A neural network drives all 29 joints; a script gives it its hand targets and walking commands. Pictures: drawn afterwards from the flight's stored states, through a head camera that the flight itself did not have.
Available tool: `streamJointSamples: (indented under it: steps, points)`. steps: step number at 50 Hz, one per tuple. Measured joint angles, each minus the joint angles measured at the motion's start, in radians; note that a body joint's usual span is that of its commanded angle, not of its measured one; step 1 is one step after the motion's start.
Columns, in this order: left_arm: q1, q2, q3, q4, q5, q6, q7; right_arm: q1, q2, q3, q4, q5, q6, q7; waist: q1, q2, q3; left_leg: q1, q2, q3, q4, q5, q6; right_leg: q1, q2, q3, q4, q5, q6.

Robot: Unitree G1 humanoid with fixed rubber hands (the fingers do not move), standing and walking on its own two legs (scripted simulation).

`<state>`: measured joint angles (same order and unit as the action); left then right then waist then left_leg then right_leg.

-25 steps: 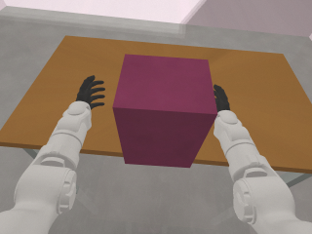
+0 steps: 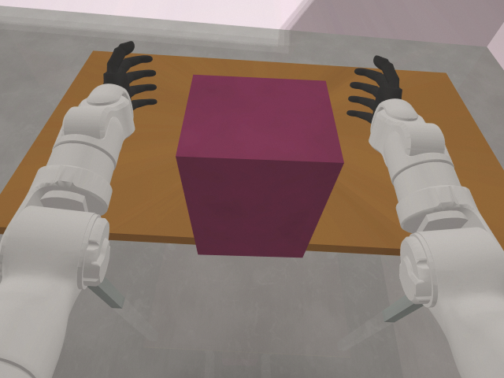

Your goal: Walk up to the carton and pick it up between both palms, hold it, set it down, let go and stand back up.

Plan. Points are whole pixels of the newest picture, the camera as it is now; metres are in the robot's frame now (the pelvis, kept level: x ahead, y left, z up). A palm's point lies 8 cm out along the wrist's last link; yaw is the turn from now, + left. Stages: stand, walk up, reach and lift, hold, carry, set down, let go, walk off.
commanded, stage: set down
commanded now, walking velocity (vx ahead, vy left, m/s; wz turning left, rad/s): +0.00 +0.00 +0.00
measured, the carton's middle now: (254, 177) +0.43 +0.01 +0.05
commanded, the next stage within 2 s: none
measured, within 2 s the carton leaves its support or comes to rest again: neither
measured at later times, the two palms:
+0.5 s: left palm (108, 91) +0.43 +0.21 +0.21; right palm (406, 108) +0.44 -0.18 +0.21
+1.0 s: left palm (90, 127) +0.40 +0.24 +0.17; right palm (384, 133) +0.42 -0.16 +0.18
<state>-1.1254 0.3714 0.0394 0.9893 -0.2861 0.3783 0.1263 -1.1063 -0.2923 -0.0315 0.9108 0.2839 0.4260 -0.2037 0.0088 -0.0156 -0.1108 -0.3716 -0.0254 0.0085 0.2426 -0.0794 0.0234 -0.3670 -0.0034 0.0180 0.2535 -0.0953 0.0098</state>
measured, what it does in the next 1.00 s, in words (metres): stands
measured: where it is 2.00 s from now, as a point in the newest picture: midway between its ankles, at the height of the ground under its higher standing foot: outside the picture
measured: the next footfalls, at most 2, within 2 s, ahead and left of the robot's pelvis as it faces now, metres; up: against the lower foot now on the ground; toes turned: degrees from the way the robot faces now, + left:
none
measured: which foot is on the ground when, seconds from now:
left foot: down 0.00-1.00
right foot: down 0.00-1.00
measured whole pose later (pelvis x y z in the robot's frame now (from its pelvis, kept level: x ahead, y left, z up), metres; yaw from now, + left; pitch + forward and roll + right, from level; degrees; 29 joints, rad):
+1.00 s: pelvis -0.02 -0.01 +0.00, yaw +1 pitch +6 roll +0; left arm -0.93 0.41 0.03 0.78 -0.29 0.50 0.04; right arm -0.93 -0.26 -0.07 0.70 0.26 0.57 -0.17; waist 0.02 -0.02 -0.08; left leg -0.28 -0.02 -0.02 0.22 -0.05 0.01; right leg -0.26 0.00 0.00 0.23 -0.07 0.00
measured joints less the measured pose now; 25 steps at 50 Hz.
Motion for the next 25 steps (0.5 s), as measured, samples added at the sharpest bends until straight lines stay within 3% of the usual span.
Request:
streamJointSamples:
  steps: [8, 17, 25]
  points:
    - [0.082, 0.036, -0.019, -0.114, -0.024, 0.095, -0.025, 0.069, -0.027, 0.025, -0.115, 0.023, 0.098, 0.034, 0.01, 0.009, -0.005, 0.099, 0.004, -0.006, -0.086, 0.016, -0.005, 0.103, 0.003, -0.004, -0.094, 0.02, -0.003]
    - [0.167, 0.013, 0.008, -0.285, -0.006, 0.172, -0.043, 0.154, 0.001, -0.002, -0.298, -0.015, 0.186, 0.04, 0.01, 0.016, -0.003, 0.147, 0.008, -0.018, -0.127, 0.034, -0.012, 0.154, 0.008, -0.015, -0.133, 0.036, -0.01]
    - [0.12, 0.032, 0.029, -0.263, 0.01, 0.224, -0.059, 0.109, 0.0, -0.027, -0.279, -0.013, 0.249, 0.03, -0.008, 0.012, 0.019, 0.138, 0.012, -0.018, -0.098, 0.046, -0.016, 0.136, 0.012, -0.015, -0.086, 0.036, -0.014]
